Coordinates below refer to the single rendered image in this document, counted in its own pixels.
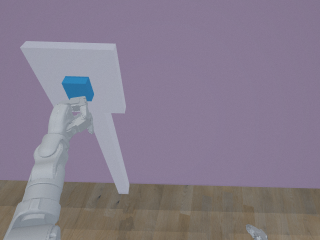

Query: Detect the panel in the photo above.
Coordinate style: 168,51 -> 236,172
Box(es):
20,41 -> 130,194

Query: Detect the button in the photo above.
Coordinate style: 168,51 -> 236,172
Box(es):
61,76 -> 94,102

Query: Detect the robot left forearm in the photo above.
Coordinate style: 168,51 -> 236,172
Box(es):
3,133 -> 70,240

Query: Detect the robot right hand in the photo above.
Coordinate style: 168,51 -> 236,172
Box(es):
246,224 -> 268,240

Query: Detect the left robot upper arm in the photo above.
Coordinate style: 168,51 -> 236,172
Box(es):
5,223 -> 61,240

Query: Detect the robot left hand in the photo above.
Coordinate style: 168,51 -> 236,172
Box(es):
48,96 -> 94,142

